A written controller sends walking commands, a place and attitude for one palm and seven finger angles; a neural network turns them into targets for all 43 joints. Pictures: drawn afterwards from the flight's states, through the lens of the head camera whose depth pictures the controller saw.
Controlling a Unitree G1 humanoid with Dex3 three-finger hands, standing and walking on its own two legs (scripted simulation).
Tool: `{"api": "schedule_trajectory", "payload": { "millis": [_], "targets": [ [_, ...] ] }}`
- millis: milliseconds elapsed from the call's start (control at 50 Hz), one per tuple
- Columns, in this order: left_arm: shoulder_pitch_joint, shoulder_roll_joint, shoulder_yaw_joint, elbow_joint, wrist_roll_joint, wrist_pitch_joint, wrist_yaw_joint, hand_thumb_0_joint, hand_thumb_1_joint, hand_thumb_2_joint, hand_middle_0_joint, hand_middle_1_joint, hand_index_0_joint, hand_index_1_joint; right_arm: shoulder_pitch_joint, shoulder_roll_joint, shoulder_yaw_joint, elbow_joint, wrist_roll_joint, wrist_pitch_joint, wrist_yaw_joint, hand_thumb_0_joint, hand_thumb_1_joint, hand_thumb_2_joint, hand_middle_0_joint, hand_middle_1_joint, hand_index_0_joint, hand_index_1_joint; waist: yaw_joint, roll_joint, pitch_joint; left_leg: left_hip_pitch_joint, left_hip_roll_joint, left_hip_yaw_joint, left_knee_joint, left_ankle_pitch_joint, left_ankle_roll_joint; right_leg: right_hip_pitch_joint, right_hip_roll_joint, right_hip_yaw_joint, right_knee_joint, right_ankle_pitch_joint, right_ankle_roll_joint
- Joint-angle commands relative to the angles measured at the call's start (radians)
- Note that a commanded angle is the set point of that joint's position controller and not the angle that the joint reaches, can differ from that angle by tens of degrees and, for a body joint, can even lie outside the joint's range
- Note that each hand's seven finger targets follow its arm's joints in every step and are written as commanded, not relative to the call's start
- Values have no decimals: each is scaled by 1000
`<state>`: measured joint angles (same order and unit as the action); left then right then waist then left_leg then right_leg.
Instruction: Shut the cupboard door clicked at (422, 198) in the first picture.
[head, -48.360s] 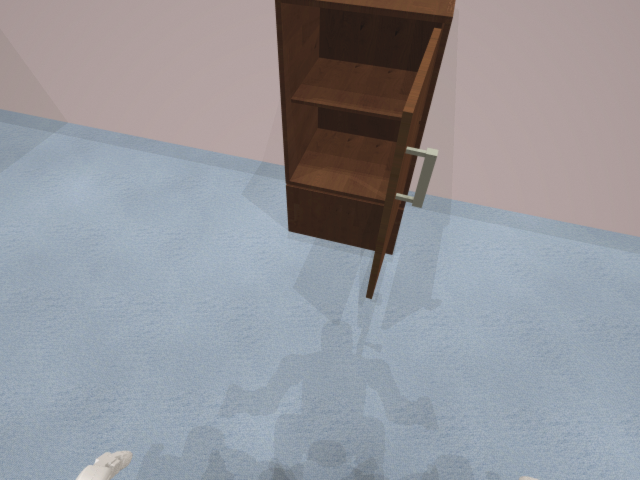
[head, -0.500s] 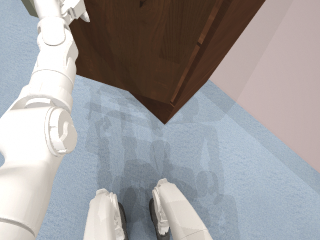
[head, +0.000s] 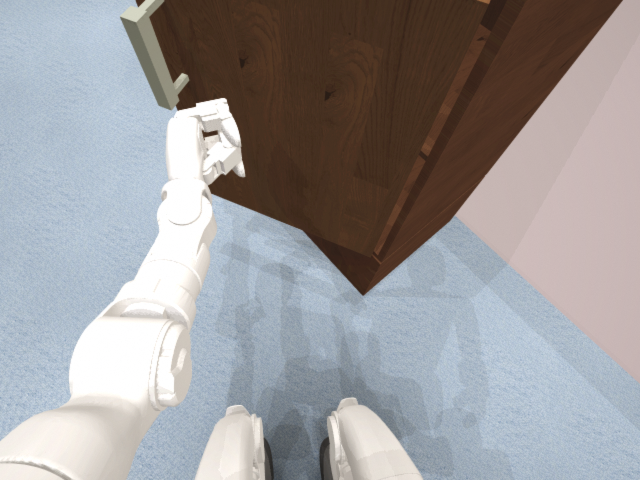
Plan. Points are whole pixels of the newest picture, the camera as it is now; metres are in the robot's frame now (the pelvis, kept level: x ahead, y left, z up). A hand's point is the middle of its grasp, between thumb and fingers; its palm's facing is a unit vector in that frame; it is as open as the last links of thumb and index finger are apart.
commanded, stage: pull the fist back off the door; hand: left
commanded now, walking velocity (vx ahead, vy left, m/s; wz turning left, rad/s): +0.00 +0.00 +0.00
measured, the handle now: (162, 54) +0.67 +0.14 +0.06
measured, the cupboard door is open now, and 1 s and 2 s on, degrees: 27 27 27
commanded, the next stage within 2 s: draw the hand back to the body in 0.16 s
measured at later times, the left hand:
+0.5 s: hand (202, 156) +0.47 +0.08 +0.08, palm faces +0.02 -0.99 -0.10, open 3.1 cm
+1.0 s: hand (25, 271) +0.32 +0.18 +0.17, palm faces +0.06 -0.98 -0.20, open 3.2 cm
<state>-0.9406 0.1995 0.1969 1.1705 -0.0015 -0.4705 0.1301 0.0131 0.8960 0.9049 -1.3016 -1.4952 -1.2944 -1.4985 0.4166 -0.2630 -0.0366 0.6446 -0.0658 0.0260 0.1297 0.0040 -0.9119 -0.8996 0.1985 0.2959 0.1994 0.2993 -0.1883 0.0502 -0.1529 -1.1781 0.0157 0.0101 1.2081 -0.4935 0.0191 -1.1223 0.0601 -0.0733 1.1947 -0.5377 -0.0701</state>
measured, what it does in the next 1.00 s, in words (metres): rises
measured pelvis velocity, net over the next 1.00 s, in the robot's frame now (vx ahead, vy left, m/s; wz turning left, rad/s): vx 0.02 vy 0.03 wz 0.01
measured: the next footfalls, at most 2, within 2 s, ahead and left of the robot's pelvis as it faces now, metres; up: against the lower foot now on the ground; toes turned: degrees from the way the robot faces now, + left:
none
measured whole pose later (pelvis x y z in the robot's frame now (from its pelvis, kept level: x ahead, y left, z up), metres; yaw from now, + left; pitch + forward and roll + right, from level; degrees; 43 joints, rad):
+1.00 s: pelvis +0.02 +0.03 +0.09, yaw +1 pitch +2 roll -1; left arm 0.02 0.26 -0.01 0.12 -0.08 -0.11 0.04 0.02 0.89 0.90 -1.09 -1.26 -1.08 -1.26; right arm 0.17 -0.22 0.03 0.49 0.06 0.08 -0.07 0.01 -0.91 -0.90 0.20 0.30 0.20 0.30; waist 0.01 0.04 -0.06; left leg -0.37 -0.03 0.04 0.65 -0.32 0.05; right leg -0.32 0.03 -0.02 0.63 -0.36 -0.02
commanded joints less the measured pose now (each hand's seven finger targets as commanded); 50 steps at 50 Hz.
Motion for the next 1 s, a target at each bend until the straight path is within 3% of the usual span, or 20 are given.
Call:
{"api": "schedule_trajectory", "payload": {
  "millis": [0, 40, 140, 180, 220, 260, 320, 360, 420, 500, 520, 560, 600, 660, 740, 760, 780, 800, 920, 980],
  "targets": [
    [-580, 30, -69, -418, -21, -162, 15, 0, 900, 900, -1300, -1500, -1300, -1500, 148, -136, -62, -29, 8, -22, -20, 0, -900, -900, 200, 300, 200, 300, -44, 94, -624, 509, -19, -57, -70, 368, 11, 236, -15, 80, -164, 458, 55],
    [-569, 9, -97, -423, -5, -185, 33, 0, 900, 900, -1300, -1500, -1300, -1500, 135, -133, -64, -11, 6, -25, -25, 0, -900, -900, 200, 300, 200, 300, -49, 106, -628, 547, -16, -64, -62, 393, 9, 198, -16, 72, -153, 463, 57],
    [-483, 71, -58, -181, 69, -123, 84, 0, 900, 900, -1300, -1500, -1300, -1500, 113, -134, -47, -2, 4, 3, -34, 0, -900, -900, 200, 300, 200, 300, -62, -8, -470, 359, -27, -42, -67, 274, 20, 221, -25, 96, -172, 419, 76],
    [-454, 74, -37, -81, 63, -74, 97, 0, 900, 900, -1300, -1500, -1300, -1500, 100, -135, -38, -12, 8, 14, -35, 0, -900, -900, 200, 300, 200, 300, -62, -58, -408, 278, -32, -35, -76, 207, 23, 241, -24, 104, -192, 366, 79],
    [-468, 100, 0, -73, 41, -58, 95, 0, 900, 900, -1300, -1500, -1300, -1500, 96, -140, -33, -29, 7, 16, -41, 0, -900, -900, 200, 300, 200, 300, -46, -63, -443, 265, -35, -36, -82, 211, 23, 275, -24, 107, -184, 371, 74],
    [-488, 92, 6, -78, 14, -59, 82, 0, 900, 900, -1300, -1500, -1300, -1500, 78, -136, -28, -37, 10, 12, -42, 0, -900, -900, 200, 300, 200, 300, -48, -64, -456, 251, -35, -34, -72, 220, 23, 283, -25, 109, -180, 387, 72],
    [-362, 209, 110, -273, -17, -116, 46, 0, 900, 900, -1300, -1500, -1300, -1500, 68, -136, -30, -97, 15, 7, -47, 0, -900, -900, 200, 300, 200, 300, 59, -20, -651, 336, -40, -22, -104, 325, 17, 455, -27, 125, -158, 528, 64],
    [-264, 202, 83, -394, -14, -137, 10, 0, 900, 900, -1300, -1500, -1300, -1500, 62, -125, -32, -117, 25, 9, -45, 0, -900, -900, 200, 300, 200, 300, 90, 11, -702, 419, -37, -13, -131, 393, 12, 508, -26, 119, -166, 605, 63],
    [-99, 156, 17, -505, -17, -94, -36, 0, 900, 900, -1300, -1500, -1300, -1500, 59, -120, -34, -146, 48, 16, -49, 0, -900, -900, 200, 300, 200, 300, 91, -65, -627, 443, -34, 3, -188, 369, 21, 583, -23, 129, -239, 618, 80],
    [28, 103, -40, -665, -111, 25, -100, 0, 900, 900, -1300, -1500, -1300, -1500, 25, -121, -32, -176, 95, 22, -86, 0, -900, -900, 200, 300, 200, 300, 77, -187, -462, 450, -38, 21, -280, 265, 32, 696, -41, 177, -400, 567, 126],
    [22, 82, -62, -737, -139, 37, -115, 0, 900, 900, -1300, -1500, -1300, -1500, 10, -119, -28, -185, 103, 14, -98, 0, -900, -900, 200, 300, 200, 300, 78, -162, -456, 500, -40, 20, -301, 273, 34, 706, -39, 165, -416, 546, 115],
    [61, 62, -86, -781, -173, 52, -137, 0, 900, 900, -1300, -1500, -1300, -1500, -17, -116, -26, -171, 112, -5, -116, 0, -900, -900, 200, 300, 200, 300, 76, -146, -364, 562, -35, 14, -335, 249, 35, 662, -34, 143, -462, 465, 105],
    [127, 51, -117, -820, -174, 45, -153, 0, 900, 900, -1300, -1500, -1300, -1500, -39, -112, -20, -164, 113, -23, -127, 0, -900, -900, 200, 300, 200, 300, 81, -128, -300, 614, -28, 4, -368, 254, 35, 636, -31, 120, -477, 442, 91],
    [294, 72, -121, -855, -154, 40, -165, 0, 900, 900, -1300, -1500, -1300, -1500, -74, -108, -12, -166, 115, -39, -127, 0, -900, -900, 200, 300, 200, 300, 121, -7, -244, 713, -22, -7, -414, 292, 25, 594, -26, 76, -468, 429, 63],
    [505, 92, -114, -928, -159, 108, -190, 0, 900, 900, -1190, -1380, -1190, -1380, -144, -108, 0, -214, 127, -37, -117, 0, -900, -900, 200, 300, 200, 300, 166, 33, -186, 765, -18, -13, -474, 321, 18, 622, -29, 56, -482, 430, 52],
    [543, 107, -93, -960, -172, 133, -193, 0, 900, 900, -1163, -1350, -1163, -1350, -164, -107, 3, -229, 130, -37, -118, 0, -900, -900, 200, 300, 200, 300, 180, 22, -181, 772, -18, -15, -486, 325, 17, 646, -29, 53, -489, 433, 49],
    [541, 127, -171, -1082, -106, 164, -158, 0, 900, 900, -1135, -1320, -1135, -1320, -221, -75, -2, -261, 134, 3, -141, 0, -900, -900, 200, 300, 200, 300, 176, -35, -217, 815, -20, -14, -544, 322, 12, 738, -53, 105, -553, 428, 53],
    [571, 155, -132, -1131, -106, 193, -131, 0, 900, 900, -1107, -1290, -1107, -1290, -238, -76, -2, -277, 136, 18, -160, 0, -900, -900, 200, 300, 200, 300, 172, -66, -184, 822, -16, -12, -564, 324, 15, 767, -57, 105, -582, 437, 57],
    [603, 210, -110, -1334, -90, 295, -69, 0, 900, 900, -943, -1110, -943, -1110, -315, -70, 30, -280, 135, 21, -215, 0, -900, -900, 200, 300, 200, 300, 172, -53, -62, 939, -3, -34, -672, 329, 25, 819, -54, 89, -691, 404, 50],
    [683, 190, -113, -1387, -82, 335, -55, 0, 900, 900, -860, -1020, -860, -1020, -322, -62, 46, -271, 129, 5, -218, 0, -900, -900, 200, 300, 200, 300, 178, 16, -56, 1034, 5, -59, -726, 351, 15, 848, -49, 68, -721, 401, 41]
  ]
}}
